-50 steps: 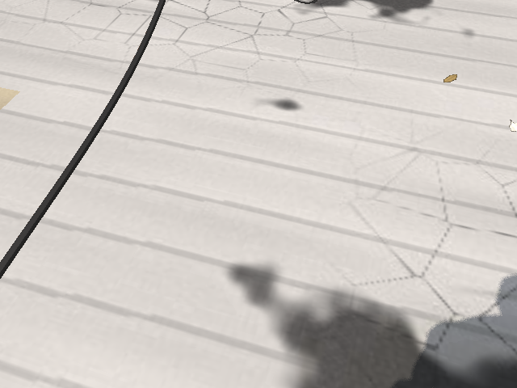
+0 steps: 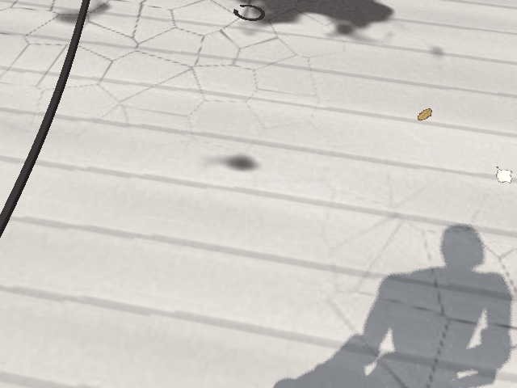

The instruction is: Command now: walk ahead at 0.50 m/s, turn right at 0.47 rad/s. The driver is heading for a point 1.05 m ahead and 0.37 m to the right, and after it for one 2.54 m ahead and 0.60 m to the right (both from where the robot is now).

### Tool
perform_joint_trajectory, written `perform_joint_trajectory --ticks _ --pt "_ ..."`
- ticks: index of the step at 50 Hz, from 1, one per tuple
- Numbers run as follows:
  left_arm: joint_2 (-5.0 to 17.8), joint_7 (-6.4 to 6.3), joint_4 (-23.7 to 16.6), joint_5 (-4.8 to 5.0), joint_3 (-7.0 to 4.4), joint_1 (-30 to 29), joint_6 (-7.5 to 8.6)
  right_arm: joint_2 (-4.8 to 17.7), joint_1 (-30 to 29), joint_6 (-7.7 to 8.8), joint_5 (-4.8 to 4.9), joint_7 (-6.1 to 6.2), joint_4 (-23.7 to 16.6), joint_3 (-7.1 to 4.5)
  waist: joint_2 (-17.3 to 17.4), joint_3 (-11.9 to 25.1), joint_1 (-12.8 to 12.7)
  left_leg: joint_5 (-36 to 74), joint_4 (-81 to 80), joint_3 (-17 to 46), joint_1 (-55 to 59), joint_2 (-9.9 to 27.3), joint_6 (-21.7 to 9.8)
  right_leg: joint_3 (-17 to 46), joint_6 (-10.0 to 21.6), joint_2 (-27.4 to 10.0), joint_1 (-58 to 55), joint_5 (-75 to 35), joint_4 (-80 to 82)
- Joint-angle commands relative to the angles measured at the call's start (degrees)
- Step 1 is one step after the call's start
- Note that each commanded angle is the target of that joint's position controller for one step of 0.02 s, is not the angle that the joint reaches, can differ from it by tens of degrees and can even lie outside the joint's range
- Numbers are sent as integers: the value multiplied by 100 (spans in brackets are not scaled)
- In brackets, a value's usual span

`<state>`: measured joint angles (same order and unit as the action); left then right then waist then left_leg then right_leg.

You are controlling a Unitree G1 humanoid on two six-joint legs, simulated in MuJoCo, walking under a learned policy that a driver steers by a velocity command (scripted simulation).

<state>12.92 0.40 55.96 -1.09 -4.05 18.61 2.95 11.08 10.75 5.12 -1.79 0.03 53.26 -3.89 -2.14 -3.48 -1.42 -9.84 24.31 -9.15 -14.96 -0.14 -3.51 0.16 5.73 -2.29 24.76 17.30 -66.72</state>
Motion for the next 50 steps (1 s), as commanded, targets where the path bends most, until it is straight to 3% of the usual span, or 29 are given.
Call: perform_joint_trajectory --ticks 1,5,9,13,16,17,18,19,20,21,22,23,24,25,27,31,35,41,43,45,46,47,48,49,50 --pt "-60 113 -285 -80 -26 298 -150 352 607 169 76 44 -28 -44 667 188 -23 559 -1546 1229 597 1621 -413 165 -37 -367 839 -384 -147" --pt "-7 213 -637 -84 -12 -539 -235 434 923 220 49 47 52 -47 613 -33 28 1055 -1654 542 785 1538 -451 43 -134 -450 1527 -1157 411" --pt "-41 309 -988 -79 71 -1438 -207 547 1120 225 54 72 95 -43 615 -222 186 1546 -1631 -48 942 1453 -422 -327 -156 -334 1315 -1771 1937" --pt "55 363 -1260 -114 79 -1999 -199 758 1481 143 50 136 203 -92 612 -301 337 2190 -1422 -357 1674 1660 -396 -708 50 -182 1142 -1383 2754" --pt "196 316 -1264 -143 9 -1753 -204 961 1478 25 33 176 222 -141 781 -42 159 4413 -472 -652 2127 1690 -300 -1013 342 276 511 -590 3022" --pt "287 287 -1170 -141 -42 -1350 -191 1063 1448 -35 30 177 212 -168 822 207 -17 5035 229 -706 2202 1686 -287 -1073 464 498 72 -319 3110" --pt "404 246 -996 -139 -116 -727 -146 1145 1398 -102 44 159 171 -187 773 594 -267 4983 1238 -740 2055 1657 -245 -1064 600 718 -664 -273 3387" --pt "671 166 -717 -200 -244 165 -94 1139 1309 -136 59 127 65 -178 451 1110 -681 3906 2704 -808 1232 1528 -61 -649 801 632 -2014 -348 3825" --pt "1332 87 -726 -252 -413 435 -70 561 1411 -126 145 58 -299 -59 -627 1656 -537 40 4686 -750 -984 930 230 1808 1375 -1037 -3741 216 4026" --pt "1655 70 -862 -86 -463 444 -135 743 1027 -55 130 -23 -665 -111 -729 2003 -451 -2249 5858 409 -2349 -33 428 4373 1883 -1828 -4255 -155 4970" --pt "1504 31 -788 -40 -422 317 -188 834 342 -11 120 -48 -807 -117 -18 1246 -476 -1601 5806 938 -2975 337 365 3443 1650 -1636 -3873 -548 5107" --pt "1223 -3 -770 19 -348 48 -168 737 344 59 150 -54 -812 -62 131 681 -263 -1043 5340 928 -2861 551 324 2699 1453 -1472 -3119 -1192 5129" --pt "986 -19 -816 34 -286 -249 -126 718 475 57 101 -34 -699 -68 365 427 3 -821 4817 973 -2474 722 321 2161 1192 -1129 -2513 -1822 5180" --pt "828 -43 -840 96 -230 -422 -80 722 590 -35 -23 -27 -680 -72 317 369 203 -777 4535 1005 -2111 788 383 1787 1077 -863 -2095 -2286 5232" --pt "746 -37 -864 138 -174 -390 44 672 697 -239 -121 -67 -683 -65 206 507 332 -750 4251 994 -1760 791 509 1501 1039 -616 -1819 -2826 5283" --pt "962 -20 -796 131 -205 144 114 645 -33 -382 -105 -115 -979 -34 60 293 143 -98 3492 884 -2266 732 676 1455 916 -428 -1755 -2704 5491" --pt "978 -29 -754 124 -190 672 96 725 -897 -384 -78 -127 -1306 -13 -78 138 -166 545 2600 942 -2828 596 695 1697 783 -437 -2265 -2636 5490" --pt "1049 -105 -757 49 -183 1092 73 718 -1835 -269 -10 -196 -1756 104 -200 16 -446 795 1408 905 -2722 223 539 1951 776 -494 -2825 -3290 5079" --pt "1141 -150 -809 31 -204 992 70 811 -1762 -217 24 -186 -1836 104 -271 16 -338 705 988 975 -2225 131 415 2098 647 -560 -2823 -3540 4904" --pt "1239 -156 -883 31 -213 645 100 955 -970 -165 32 -126 -1626 51 -323 228 44 417 605 863 -900 -87 198 1940 384 -504 -2503 -4454 4478" --pt "1263 -121 -869 27 -211 598 126 1090 -271 -123 36 -60 -1401 -19 -206 591 322 335 444 745 -36 -249 84 1798 270 -328 -2467 -5051 3711" --pt "1194 -75 -862 50 -187 561 163 1215 524 -55 -5 15 -1220 -76 -11 1054 720 478 225 929 1114 45 -77 1561 163 -25 -2026 -4600 2593" --pt "686 -44 -1016 61 -46 754 202 1613 1396 -32 -142 106 -1188 -144 685 1908 907 -507 233 2444 2341 1434 -336 1197 78 330 -1242 -2476 920" --pt "420 -37 -1000 243 -21 1717 162 2054 1225 -91 -190 55 -1093 -259 2205 2191 276 -577 -703 5323 3067 2558 -1100 745 -126 1238 353 1366 -486" --pt "826 -89 -824 -1 -37 1422 90 1461 743 -147 -15 -14 -1193 -172 1039 1410 174 -1432 -892 5334 2285 2338 -1052 896 -55 722 794 899 -840"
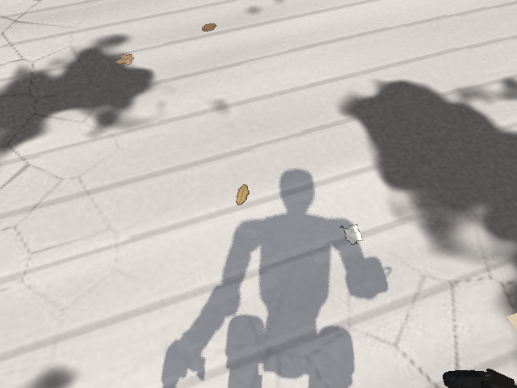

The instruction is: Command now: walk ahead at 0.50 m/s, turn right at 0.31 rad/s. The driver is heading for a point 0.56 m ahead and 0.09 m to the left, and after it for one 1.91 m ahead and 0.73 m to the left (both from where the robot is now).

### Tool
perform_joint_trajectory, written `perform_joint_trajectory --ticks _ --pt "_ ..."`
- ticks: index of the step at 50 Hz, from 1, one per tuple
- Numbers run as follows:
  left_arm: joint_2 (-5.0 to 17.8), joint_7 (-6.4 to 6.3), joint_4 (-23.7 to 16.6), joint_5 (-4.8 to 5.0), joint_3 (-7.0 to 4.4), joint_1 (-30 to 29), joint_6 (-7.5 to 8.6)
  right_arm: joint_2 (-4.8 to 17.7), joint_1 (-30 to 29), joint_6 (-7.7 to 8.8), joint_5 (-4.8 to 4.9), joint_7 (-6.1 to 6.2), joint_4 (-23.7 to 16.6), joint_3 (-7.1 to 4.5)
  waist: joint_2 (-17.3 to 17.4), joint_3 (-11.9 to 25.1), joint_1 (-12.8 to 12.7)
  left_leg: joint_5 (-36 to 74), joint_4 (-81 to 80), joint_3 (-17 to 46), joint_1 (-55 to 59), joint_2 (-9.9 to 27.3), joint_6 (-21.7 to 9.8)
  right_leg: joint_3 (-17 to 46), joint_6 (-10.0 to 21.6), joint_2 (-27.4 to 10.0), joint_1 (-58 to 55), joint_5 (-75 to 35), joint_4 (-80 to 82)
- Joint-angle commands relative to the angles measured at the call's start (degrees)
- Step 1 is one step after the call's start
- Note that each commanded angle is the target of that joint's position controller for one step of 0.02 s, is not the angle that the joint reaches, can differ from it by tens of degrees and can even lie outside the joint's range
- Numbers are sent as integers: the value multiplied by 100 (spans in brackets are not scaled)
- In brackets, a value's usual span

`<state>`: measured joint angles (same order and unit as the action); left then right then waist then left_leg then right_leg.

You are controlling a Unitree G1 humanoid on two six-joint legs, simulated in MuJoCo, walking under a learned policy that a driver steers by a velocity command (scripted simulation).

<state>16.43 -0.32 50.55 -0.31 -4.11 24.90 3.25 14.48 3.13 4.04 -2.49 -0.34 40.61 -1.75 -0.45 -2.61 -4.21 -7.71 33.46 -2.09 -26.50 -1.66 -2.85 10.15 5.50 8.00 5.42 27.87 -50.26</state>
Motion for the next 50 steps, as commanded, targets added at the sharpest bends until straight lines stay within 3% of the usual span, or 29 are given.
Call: perform_joint_trajectory --ticks 1,2,5,8,12,15,18,21,22,23,24,25,26,27,28,29,30,31,35,41,45,48,50 --pt "487 37 -354 -110 -35 206 44 679 1073 -32 106 -4 14 -278 293 599 443 -1488 -1898 3570 2629 2189 -1010 -166 -61 -486 2690 -683 -2286" --pt "415 73 -431 -117 -9 -128 42 502 962 -9 70 -22 72 -223 81 335 425 -801 -1980 2821 2198 1888 -888 -212 -79 -635 2609 -908 -2012" --pt "296 182 -474 -187 28 -229 -76 508 1261 126 124 -29 371 -188 582 302 292 710 -2141 1730 1823 1442 -744 -349 -165 -778 2313 -1001 -1515" --pt "227 233 -571 -230 71 -572 -124 591 1559 235 195 -69 555 -204 554 255 284 1091 -2357 1346 1970 1423 -865 -522 -243 -894 2757 -1243 -1216" --pt "91 299 -906 -221 194 -1662 -99 553 1895 193 217 -72 752 -183 488 -16 487 1236 -2632 854 2082 1213 -834 -966 -425 -1210 3218 -2058 -104" --pt "-49 319 -1072 -176 298 -2282 -65 648 2182 184 219 -72 894 -196 517 -52 664 1679 -2559 564 2147 1127 -738 -1235 -454 -1164 2888 -2487 887" --pt "27 291 -1167 -145 310 -2627 -42 735 2420 148 189 -54 1020 -204 538 -75 758 1996 -2359 556 2464 1285 -707 -1365 -362 -1049 2642 -2423 1438" --pt "140 240 -1178 -160 271 -2561 -7 812 2409 85 164 -10 1108 -217 572 -62 628 2740 -1925 577 2803 1478 -637 -1405 -140 -891 2230 -1937 1833" --pt "194 209 -1066 -182 234 -2221 18 848 2362 64 169 4 1128 -222 567 101 457 3406 -1474 503 2858 1445 -573 -1451 -42 -738 1741 -1787 2044" --pt "269 165 -809 -226 177 -1498 71 837 2318 30 197 10 1150 -212 400 473 123 3773 -601 296 2734 1256 -472 -1517 96 -584 806 -1938 2463" --pt "544 100 -533 -322 73 -557 131 722 2269 30 224 17 1065 -165 179 1069 -235 2933 561 121 1952 1031 -346 -986 323 -1069 -591 -1865 2483" --pt "1120 21 -496 -450 -70 126 148 177 2456 48 358 -20 748 -18 -896 1836 -310 215 2548 -243 163 374 -98 1292 802 -2806 -2219 -1198 2767" --pt "1188 36 -443 -204 -130 86 48 480 2639 3 288 24 816 -128 -1205 1989 -182 -2231 3549 164 -733 -115 -130 2747 1126 -3363 -2158 -1181 3393" --pt "817 53 -494 -100 -45 -416 20 691 2277 -45 202 38 827 -202 -550 1083 7 -1865 3752 529 -1035 244 -188 1904 969 -3060 -1425 -970 3465" --pt "457 73 -538 -84 47 -819 61 528 2045 -33 211 -10 802 -165 -373 497 151 -1439 3512 547 -969 450 -184 1168 810 -2784 -651 -1146 3728" --pt "250 76 -528 -96 100 -1029 108 427 1994 -70 219 -36 844 -160 -342 219 307 -1188 3203 527 -739 594 -166 611 561 -2501 -146 -1333 3978" --pt "152 50 -465 -82 132 -1065 159 410 2031 -144 129 -72 875 -170 -465 74 436 -1053 3016 529 -536 672 -108 211 402 -2311 195 -1640 4130" --pt "136 34 -422 -92 136 -1053 212 332 2135 -217 78 -117 955 -163 -475 72 508 -893 3025 501 -382 667 -58 -88 342 -2207 341 -1927 4232" --pt "291 19 -231 -50 70 -751 359 263 1611 -330 99 -209 794 -202 -288 -35 545 -170 2889 472 -977 721 55 -845 321 -2133 155 -2746 4435" --pt "257 -23 -2 -49 90 -376 338 120 484 -315 89 -279 405 -126 -284 -255 339 866 1451 74 -1274 635 117 -1726 186 -1976 -204 -3650 4336" --pt "355 -97 214 -71 78 45 278 74 -191 -293 56 -342 103 -49 -284 -366 128 736 546 -398 -1172 498 -120 -2054 126 -2164 -872 -4508 4059" --pt "538 -159 263 -102 47 -2 195 181 -28 -300 37 -315 65 -88 -445 -126 306 -20 266 -713 -596 103 -452 -2324 39 -2268 -1325 -6616 3239" --pt "725 -184 245 -130 -5 -116 100 358 694 -287 25 -255 233 -185 -563 346 651 -654 150 -815 255 -280 -746 -2417 58 -2317 -1394 -7707 1934"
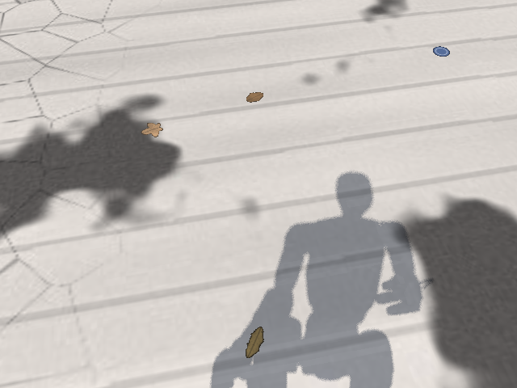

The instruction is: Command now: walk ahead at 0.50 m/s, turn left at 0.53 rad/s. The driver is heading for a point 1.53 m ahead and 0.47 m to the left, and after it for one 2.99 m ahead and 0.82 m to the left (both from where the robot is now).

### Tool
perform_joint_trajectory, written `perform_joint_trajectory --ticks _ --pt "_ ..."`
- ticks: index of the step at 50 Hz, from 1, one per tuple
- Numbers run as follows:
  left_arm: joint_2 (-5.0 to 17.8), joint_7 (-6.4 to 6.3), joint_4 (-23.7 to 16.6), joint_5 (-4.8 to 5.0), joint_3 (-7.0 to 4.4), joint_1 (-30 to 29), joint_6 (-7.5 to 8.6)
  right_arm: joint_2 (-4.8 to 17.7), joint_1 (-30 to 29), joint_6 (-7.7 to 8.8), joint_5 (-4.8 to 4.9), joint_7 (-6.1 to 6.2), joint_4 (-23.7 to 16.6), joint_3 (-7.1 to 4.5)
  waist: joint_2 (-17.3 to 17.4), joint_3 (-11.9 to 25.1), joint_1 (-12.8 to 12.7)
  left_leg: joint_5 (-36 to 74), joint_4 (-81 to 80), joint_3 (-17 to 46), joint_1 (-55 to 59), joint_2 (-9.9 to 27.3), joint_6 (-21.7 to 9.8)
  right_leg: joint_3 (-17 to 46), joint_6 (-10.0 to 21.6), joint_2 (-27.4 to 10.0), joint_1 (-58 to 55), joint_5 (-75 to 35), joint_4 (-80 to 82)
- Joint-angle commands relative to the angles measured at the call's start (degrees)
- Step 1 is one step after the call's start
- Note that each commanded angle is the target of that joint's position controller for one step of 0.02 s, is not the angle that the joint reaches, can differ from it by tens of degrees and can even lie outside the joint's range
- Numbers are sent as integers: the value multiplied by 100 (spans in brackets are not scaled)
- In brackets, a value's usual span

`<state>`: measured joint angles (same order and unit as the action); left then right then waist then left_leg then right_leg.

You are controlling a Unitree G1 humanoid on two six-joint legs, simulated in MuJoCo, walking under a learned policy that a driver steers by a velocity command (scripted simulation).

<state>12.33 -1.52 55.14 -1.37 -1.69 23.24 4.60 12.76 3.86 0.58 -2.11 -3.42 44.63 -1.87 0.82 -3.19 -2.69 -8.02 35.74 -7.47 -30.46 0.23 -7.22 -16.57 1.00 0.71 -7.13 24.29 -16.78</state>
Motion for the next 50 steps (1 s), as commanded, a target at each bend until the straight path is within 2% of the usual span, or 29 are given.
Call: perform_joint_trajectory --ticks 1,2,3,4,5,6,7,8,9,12,17,22,24,25,26,27,28,29,30,31,32,33,34,35,39,42,45,48,50 --pt "1196 -52 -254 -9 -267 1 -86 684 1314 109 -43 95 38 -268 -587 805 813 -603 -470 -162 1579 -614 -480 219 472 -1548 219 -6844 -2533" --pt "1125 -23 -406 15 -249 -110 -82 1104 2172 134 -117 178 262 -436 -125 1299 1226 -857 -880 829 2993 11 -794 177 308 -1370 1379 -5153 -4194" --pt "409 123 -799 59 -113 154 -33 1797 1971 96 -79 245 179 -616 1295 1660 714 -504 -1134 3921 4828 1774 -1740 430 -52 -115 4157 476 -6354" --pt "874 145 -979 9 -195 -623 44 1732 2154 33 130 245 148 -617 325 1815 1053 -468 -1791 4867 4857 1896 -1851 1769 -30 25 4897 471 -6829" --pt "807 171 -1144 75 -162 -959 130 1548 1789 16 154 294 189 -565 131 961 859 -143 -1953 3959 4181 1820 -1631 1911 19 -351 5214 -185 -6496" --pt "809 161 -1105 84 -151 -874 181 1217 1541 30 173 304 190 -483 -208 499 592 486 -2073 3432 3389 1589 -1365 1856 17 -545 4901 -541 -5910" --pt "800 149 -1056 17 -162 -822 130 1040 1294 67 181 319 159 -430 -329 255 361 1036 -2138 2950 2827 1272 -1151 1864 -39 -663 4560 -608 -5515" --pt "767 154 -1043 -81 -151 -661 11 903 1147 110 212 335 127 -379 -235 266 183 1414 -2218 2601 2450 1039 -1060 1872 -133 -713 4177 -629 -5259" --pt "724 174 -1038 -133 -150 -589 -103 877 1145 171 225 324 114 -356 -170 330 113 1662 -2252 2423 2286 910 -1029 1856 -207 -724 3984 -609 -5066" --pt "600 228 -1206 -150 -124 -859 -269 1104 1406 283 222 302 169 -405 -38 285 117 1911 -2352 2171 2051 648 -965 1681 -383 -700 4095 -947 -4453" --pt "619 264 -1622 -107 -89 -2022 -277 1147 1977 253 215 309 219 -423 242 119 559 1679 -2305 2299 2445 479 -659 1657 -469 -588 4598 -2019 -3091" --pt "669 302 -1947 -44 -24 -2786 -178 1237 2347 225 138 370 207 -440 322 106 843 2164 -1878 2632 3073 618 -602 1688 -355 -294 4559 -2184 -2107" --pt "783 292 -1987 -23 -38 -2660 -127 1321 2210 229 113 414 133 -460 392 123 700 2316 -1659 2826 3074 709 -458 1791 -236 -205 4055 -1997 -1693" --pt "868 272 -1919 -11 -65 -2349 -101 1377 2005 235 106 424 69 -472 434 171 510 2479 -1494 2856 2880 703 -335 1795 -152 -122 3488 -1800 -1467" --pt "998 225 -1769 -2 -120 -1834 -71 1438 1814 255 100 409 9 -482 439 359 268 2959 -1084 2852 2659 615 -211 1737 -55 40 2689 -1552 -1339" --pt "1140 159 -1560 -19 -190 -1072 -8 1430 1698 289 139 362 -6 -472 186 736 -131 3096 -149 2641 2412 304 -70 1717 78 38 1640 -1666 -963" --pt "1504 60 -1490 -138 -285 -219 50 1101 1731 339 207 301 -125 -376 -335 1489 -458 1990 1320 2287 1765 -78 77 2678 340 -951 320 -762 -751" --pt "2042 19 -1542 -259 -399 -17 -3 531 2270 332 372 312 -344 -254 -1650 2131 -174 -1967 2929 1567 48 -975 270 5225 904 -2560 -1009 -175 -231" --pt "1753 52 -1545 -140 -385 -320 -86 983 2387 261 171 355 -245 -286 -1363 1919 61 -2252 3614 1518 -558 -580 216 6151 1121 -2647 -580 383 30" --pt "1205 68 -1633 -89 -264 -716 -111 1083 2077 204 100 338 -164 -315 -611 1091 125 -1713 3715 1467 -634 -274 235 5264 1027 -2412 208 479 111" --pt "888 91 -1608 -74 -184 -947 -103 1013 1786 182 86 282 -181 -294 -260 615 157 -1326 3475 1376 -534 -80 286 4362 909 -2076 813 -105 224" --pt "804 87 -1558 -79 -153 -983 -83 933 1680 141 61 228 -204 -289 -460 425 218 -1184 3260 1311 -412 64 334 3704 769 -1816 1142 -701 343" --pt "785 79 -1469 -58 -144 -919 -45 905 1662 70 5 169 -221 -286 -689 324 274 -1129 3151 1258 -291 153 388 3220 700 -1639 1382 -1186 439" --pt "812 100 -1398 -27 -154 -837 12 857 1669 7 -5 126 -223 -274 -754 317 303 -1058 3142 1197 -220 170 417 2914 698 -1578 1476 -1633 491" --pt "907 163 -1228 42 -217 -600 153 735 1068 -80 -5 7 -498 -227 -644 236 296 -523 2900 1130 -756 311 511 2167 837 -1654 1340 -2384 775" --pt "902 177 -1092 21 -228 -406 142 634 511 -67 6 -39 -692 -171 -585 86 191 17 2202 1033 -991 345 586 1632 824 -1544 1247 -2632 866" --pt "942 208 -970 20 -233 -293 143 458 18 -10 11 -85 -823 -66 -599 -11 103 523 996 793 -516 269 536 1163 729 -1399 1348 -2773 867" --pt "1085 198 -795 28 -260 -21 94 481 -361 15 -19 -91 -921 -30 -632 -119 -5 262 223 467 -87 170 391 1031 673 -1532 1151 -2968 820" --pt "1191 183 -646 35 -276 155 9 550 -415 40 -62 -49 -947 -41 -643 -126 3 -188 -116 332 101 52 228 1004 658 -1663 770 -3669 515"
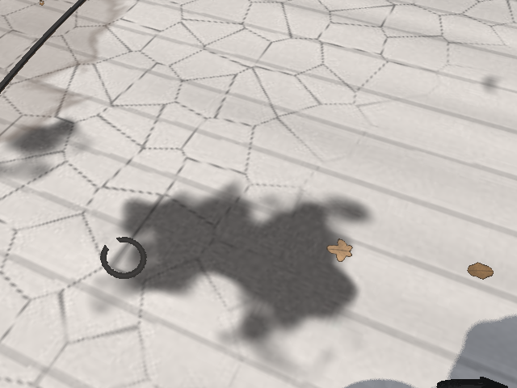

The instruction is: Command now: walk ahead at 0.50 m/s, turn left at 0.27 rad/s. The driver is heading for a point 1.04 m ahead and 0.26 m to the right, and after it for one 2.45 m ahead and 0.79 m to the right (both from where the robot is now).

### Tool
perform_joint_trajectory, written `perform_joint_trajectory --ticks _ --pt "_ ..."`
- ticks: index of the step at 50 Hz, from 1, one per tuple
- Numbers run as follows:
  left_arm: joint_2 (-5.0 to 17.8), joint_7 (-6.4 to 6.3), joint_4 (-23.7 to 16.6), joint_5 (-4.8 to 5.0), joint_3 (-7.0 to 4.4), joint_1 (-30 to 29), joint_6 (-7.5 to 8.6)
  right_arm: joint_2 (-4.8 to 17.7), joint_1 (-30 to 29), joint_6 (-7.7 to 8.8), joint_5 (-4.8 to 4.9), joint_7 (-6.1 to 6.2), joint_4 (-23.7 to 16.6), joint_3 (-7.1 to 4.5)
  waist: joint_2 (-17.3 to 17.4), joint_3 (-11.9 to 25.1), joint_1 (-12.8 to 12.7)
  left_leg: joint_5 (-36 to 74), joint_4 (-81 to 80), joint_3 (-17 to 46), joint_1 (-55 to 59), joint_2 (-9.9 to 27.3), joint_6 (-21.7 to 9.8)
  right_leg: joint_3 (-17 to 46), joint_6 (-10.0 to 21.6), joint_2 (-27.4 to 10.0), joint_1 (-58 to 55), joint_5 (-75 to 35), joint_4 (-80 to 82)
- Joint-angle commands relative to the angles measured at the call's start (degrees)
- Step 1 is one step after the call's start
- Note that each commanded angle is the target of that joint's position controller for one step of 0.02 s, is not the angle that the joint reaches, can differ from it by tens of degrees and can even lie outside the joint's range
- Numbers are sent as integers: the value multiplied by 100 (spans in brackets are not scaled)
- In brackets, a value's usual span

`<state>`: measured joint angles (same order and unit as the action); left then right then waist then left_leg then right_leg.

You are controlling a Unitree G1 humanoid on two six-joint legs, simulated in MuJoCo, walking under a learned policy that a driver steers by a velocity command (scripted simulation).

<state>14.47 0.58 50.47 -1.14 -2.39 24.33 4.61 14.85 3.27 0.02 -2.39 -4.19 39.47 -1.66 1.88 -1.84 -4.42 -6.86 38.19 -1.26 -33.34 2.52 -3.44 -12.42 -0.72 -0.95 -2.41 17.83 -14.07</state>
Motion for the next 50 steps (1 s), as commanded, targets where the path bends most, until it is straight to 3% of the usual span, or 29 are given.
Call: perform_joint_trajectory --ticks 1,2,3,4,5,6,7,8,10,11,14,19,25,27,28,29,30,31,32,33,34,35,36,38,41,44,50 --pt "1045 -38 -120 13 -213 74 -33 381 -204 125 -59 60 -385 -81 -767 -147 270 -577 -527 -379 690 -321 -256 514 803 -1506 131 -3892 -157" --pt "1086 -47 -70 23 -207 82 -76 418 277 178 -85 98 -231 -116 -726 145 514 -603 -826 -450 1329 -516 -373 374 751 -1442 71 -4710 -898" --pt "997 -56 -63 45 -160 97 -105 528 1173 248 -139 156 101 -186 -504 690 888 -380 -1136 -445 2551 -653 -497 142 632 -1236 426 -4700 -2010" --pt "749 -51 -279 48 -66 42 -93 938 2176 286 -228 248 307 -307 55 1465 1289 -964 -1205 860 4085 487 -758 99 507 -1032 1560 -2835 -3646" --pt "193 48 -548 114 43 445 -86 1619 2271 261 -121 329 324 -448 1470 2017 967 -838 -1846 3734 5400 2151 -1484 273 242 45 3664 1378 -5520" --pt "835 -11 -520 6 -129 -177 -137 1499 2236 234 104 377 314 -468 494 1753 1180 -231 -1997 3731 5090 1978 -1439 1199 311 -71 4171 1165 -5979" --pt "735 14 -624 81 -120 -499 -96 1215 1882 253 122 406 391 -382 346 998 951 489 -1968 2712 4459 1711 -1299 1322 378 -304 4317 647 -5903" --pt "610 31 -574 101 -75 -525 -55 873 1630 290 113 390 431 -287 135 589 735 1058 -2126 2119 3747 1414 -1104 1326 383 -456 4064 314 -5485" --pt "521 64 -382 -33 -69 -227 -193 533 1258 357 154 379 451 -175 246 342 357 1277 -2469 1394 2931 988 -827 1307 288 -585 3426 83 -4989" --pt "471 94 -328 -65 -74 -156 -262 486 1274 402 158 372 483 -157 275 356 306 1362 -2596 1270 2762 923 -837 1265 249 -545 3251 6 -4924" --pt "371 166 -416 -102 -79 -536 -339 629 1518 488 215 374 689 -205 184 103 285 1199 -2996 1043 2663 845 -949 1180 133 -581 3593 -474 -4593" --pt "308 174 -720 -79 -39 -1621 -319 608 1937 504 211 368 973 -196 115 -258 523 1274 -3187 718 2947 742 -914 1092 26 -604 4121 -1419 -3381" --pt "321 177 -992 -39 16 -2433 -264 711 2349 498 128 431 1312 -198 161 -433 726 1952 -3026 398 3692 927 -761 877 330 -318 3919 -1602 -2199" --pt "359 173 -998 -36 0 -2368 -239 749 2279 492 97 476 1380 -202 156 -424 633 2661 -2767 193 3909 1023 -653 802 546 -148 3596 -1251 -1978" --pt "394 152 -942 -33 -26 -2165 -229 795 2189 494 78 497 1395 -208 195 -300 519 3542 -2417 46 3987 1026 -575 718 670 33 3227 -1010 -1909" --pt "462 121 -811 -41 -71 -1742 -211 857 2122 481 51 512 1416 -221 234 -37 330 4397 -1779 -96 4063 996 -492 630 799 249 2707 -786 -1849" --pt "529 88 -543 -69 -133 -954 -172 894 2046 438 50 519 1421 -228 137 390 -19 4746 -708 -322 3963 842 -383 513 940 489 1833 -851 -1511" --pt "794 38 -262 -160 -243 -21 -131 840 2051 437 69 538 1341 -191 -25 930 -353 3738 663 -490 3047 679 -252 1075 1182 108 426 -833 -1444" --pt "1563 -17 -208 -218 -469 583 -140 415 2448 475 257 471 1088 -95 -1268 1636 -277 1021 3036 -762 1001 -206 55 3824 1998 -1511 -1260 -497 -1166" --pt "1466 49 -175 26 -449 251 -200 613 2303 513 121 441 1070 -162 -1293 1833 -68 -2092 3929 132 -29 -716 54 5593 2265 -1941 -1439 -820 -271" --pt "1315 65 -263 122 -421 -311 -222 656 1838 534 68 412 925 -170 -817 993 127 -1675 4038 490 -453 -279 8 4752 2131 -1765 -746 -480 -263" --pt "971 66 -323 99 -344 -626 -226 635 1518 595 88 385 837 -141 -361 451 193 -1232 3682 439 -434 -29 19 4110 1976 -1570 39 -765 -106" --pt "796 50 -314 84 -294 -774 -220 566 1406 586 81 378 797 -137 -211 119 361 -1081 3233 429 -234 138 50 3661 1781 -1285 618 -1134 37" --pt "672 22 -260 113 -246 -854 -167 466 1505 403 -34 368 771 -106 -358 90 614 -1012 2701 398 320 261 229 3077 1604 -899 1268 -1702 210" --pt "860 13 -194 129 -309 -600 -86 374 1224 255 -44 344 616 -79 -403 87 604 -739 2141 231 238 264 467 2802 1677 -689 1516 -1867 380" --pt "890 5 -146 133 -332 -268 -103 384 397 237 -20 336 321 -68 -433 -144 356 -48 1213 174 -208 290 656 2834 1574 -575 1395 -1698 506" --pt "931 -42 -108 74 -367 259 -152 368 -627 297 66 292 -57 -4 -553 -61 -66 575 -31 189 -261 15 680 3005 1375 -535 639 -2383 18"
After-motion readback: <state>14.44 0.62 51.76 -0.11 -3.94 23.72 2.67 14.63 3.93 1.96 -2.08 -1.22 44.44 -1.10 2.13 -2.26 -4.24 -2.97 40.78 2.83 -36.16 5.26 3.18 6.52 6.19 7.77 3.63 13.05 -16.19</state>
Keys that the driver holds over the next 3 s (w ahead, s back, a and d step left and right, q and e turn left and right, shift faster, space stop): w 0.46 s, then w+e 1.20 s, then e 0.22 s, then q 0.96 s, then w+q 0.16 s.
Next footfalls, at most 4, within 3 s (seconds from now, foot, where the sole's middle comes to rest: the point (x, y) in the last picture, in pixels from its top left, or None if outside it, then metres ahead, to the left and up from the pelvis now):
0.06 left None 0.19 0.10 -0.78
0.62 right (317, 375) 0.50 -0.07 -0.78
1.14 left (271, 264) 0.81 0.06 -0.78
1.66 right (379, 232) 0.95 -0.26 -0.78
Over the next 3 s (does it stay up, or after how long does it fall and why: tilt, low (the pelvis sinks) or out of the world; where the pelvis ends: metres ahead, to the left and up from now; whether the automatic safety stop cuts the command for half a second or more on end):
stays up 1.00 -0.26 0.01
